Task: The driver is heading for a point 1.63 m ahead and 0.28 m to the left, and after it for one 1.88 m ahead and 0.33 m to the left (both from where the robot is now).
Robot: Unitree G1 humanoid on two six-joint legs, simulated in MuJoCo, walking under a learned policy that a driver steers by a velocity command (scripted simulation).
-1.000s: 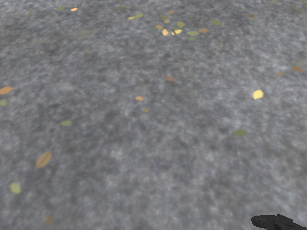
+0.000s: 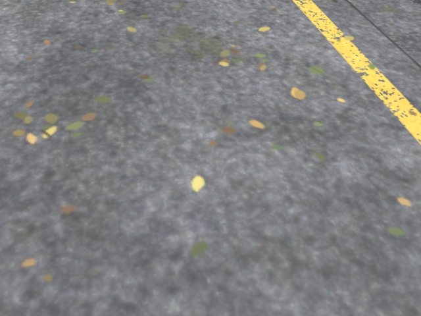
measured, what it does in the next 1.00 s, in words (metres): walks ahead, turning left: right foot, then left foot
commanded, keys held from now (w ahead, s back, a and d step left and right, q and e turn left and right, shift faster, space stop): q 0.36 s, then w+q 0.20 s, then w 0.08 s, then w+e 0.36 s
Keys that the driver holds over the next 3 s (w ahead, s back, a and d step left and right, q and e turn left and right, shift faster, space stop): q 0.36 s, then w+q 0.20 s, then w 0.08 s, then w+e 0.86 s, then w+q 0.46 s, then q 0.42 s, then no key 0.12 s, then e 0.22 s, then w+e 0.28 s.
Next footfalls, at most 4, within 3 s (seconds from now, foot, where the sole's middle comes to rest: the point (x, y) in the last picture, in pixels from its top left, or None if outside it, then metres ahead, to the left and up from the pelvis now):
0.38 right None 0.18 -0.08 -0.78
0.88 left None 0.27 0.19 -0.78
1.40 right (186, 309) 0.60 0.06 -0.78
1.96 left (151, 227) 0.92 0.19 -0.78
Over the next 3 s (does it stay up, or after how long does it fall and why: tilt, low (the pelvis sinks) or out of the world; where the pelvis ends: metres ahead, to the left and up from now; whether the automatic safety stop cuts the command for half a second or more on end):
stays up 1.01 0.14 0.01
